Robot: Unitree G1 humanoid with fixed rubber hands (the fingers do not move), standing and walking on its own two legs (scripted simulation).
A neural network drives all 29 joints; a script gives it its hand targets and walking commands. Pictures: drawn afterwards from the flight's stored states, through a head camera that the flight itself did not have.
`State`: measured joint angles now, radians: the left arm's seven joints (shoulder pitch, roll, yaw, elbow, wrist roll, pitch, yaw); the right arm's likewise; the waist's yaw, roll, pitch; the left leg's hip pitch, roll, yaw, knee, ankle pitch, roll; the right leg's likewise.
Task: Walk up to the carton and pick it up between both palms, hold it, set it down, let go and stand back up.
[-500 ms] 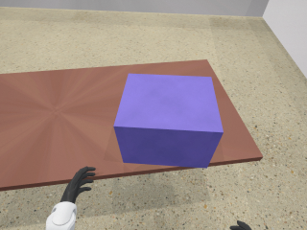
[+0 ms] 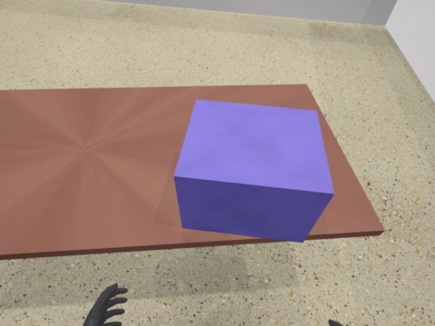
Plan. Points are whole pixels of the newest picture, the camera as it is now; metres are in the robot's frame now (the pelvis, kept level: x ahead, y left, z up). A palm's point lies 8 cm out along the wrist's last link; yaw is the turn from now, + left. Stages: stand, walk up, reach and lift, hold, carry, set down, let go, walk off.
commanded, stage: stand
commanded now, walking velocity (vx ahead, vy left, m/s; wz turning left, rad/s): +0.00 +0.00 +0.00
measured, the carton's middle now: (248, 170) +0.43 -0.06 +0.01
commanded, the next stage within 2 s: none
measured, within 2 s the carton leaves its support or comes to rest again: neither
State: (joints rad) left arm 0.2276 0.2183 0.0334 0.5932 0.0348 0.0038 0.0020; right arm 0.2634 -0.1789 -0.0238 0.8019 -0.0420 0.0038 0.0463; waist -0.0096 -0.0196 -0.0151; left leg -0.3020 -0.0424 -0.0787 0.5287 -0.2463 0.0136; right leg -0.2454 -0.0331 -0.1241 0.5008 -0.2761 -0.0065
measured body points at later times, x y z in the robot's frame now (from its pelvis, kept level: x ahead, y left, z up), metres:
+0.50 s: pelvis +0.01 +0.00 +0.00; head +0.02 +0.02 +0.45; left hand +0.00 +0.24 -0.16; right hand +0.07 -0.23 -0.14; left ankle +0.02 +0.11 -0.74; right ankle -0.01 -0.11 -0.74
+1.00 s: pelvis +0.01 +0.01 +0.01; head +0.01 +0.02 +0.46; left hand -0.02 +0.22 -0.16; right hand +0.00 -0.21 -0.15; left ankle +0.02 +0.11 -0.74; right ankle -0.01 -0.11 -0.74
